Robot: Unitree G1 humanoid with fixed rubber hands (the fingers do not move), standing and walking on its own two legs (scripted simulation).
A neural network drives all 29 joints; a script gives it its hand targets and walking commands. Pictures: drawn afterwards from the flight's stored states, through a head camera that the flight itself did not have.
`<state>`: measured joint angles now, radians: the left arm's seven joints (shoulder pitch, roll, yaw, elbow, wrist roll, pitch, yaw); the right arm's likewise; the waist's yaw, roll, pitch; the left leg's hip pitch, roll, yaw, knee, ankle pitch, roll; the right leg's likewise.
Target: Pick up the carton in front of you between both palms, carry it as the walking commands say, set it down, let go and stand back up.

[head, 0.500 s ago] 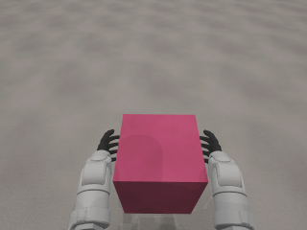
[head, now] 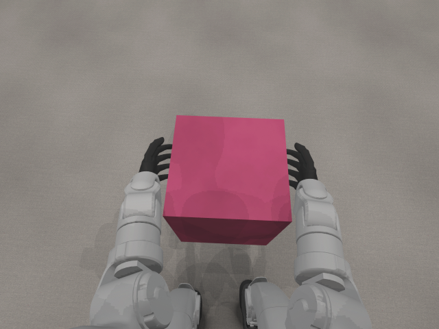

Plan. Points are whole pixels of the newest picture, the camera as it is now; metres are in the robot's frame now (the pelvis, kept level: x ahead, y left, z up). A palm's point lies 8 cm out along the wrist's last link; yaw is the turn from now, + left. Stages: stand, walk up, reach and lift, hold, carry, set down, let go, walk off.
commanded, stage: set down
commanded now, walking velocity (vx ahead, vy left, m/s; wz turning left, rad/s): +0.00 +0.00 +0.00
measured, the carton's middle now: (226, 187) +0.38 -0.01 -0.10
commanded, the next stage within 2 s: none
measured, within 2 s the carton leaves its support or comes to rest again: neither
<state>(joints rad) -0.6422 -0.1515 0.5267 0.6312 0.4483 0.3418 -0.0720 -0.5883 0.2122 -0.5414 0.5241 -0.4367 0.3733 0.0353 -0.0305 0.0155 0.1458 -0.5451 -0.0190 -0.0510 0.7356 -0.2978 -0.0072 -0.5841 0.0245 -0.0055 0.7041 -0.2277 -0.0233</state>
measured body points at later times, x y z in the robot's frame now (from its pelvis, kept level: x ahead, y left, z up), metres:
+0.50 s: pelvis -0.01 +0.02 -0.12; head +0.21 +0.01 +0.27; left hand +0.45 +0.12 -0.20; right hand +0.40 -0.18 -0.20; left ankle +0.04 +0.13 -0.71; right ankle +0.08 -0.10 -0.71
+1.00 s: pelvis -0.04 +0.02 -0.25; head +0.26 +0.00 +0.08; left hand +0.49 +0.09 -0.36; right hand +0.43 -0.21 -0.36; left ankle +0.04 +0.13 -0.71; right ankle +0.08 -0.10 -0.71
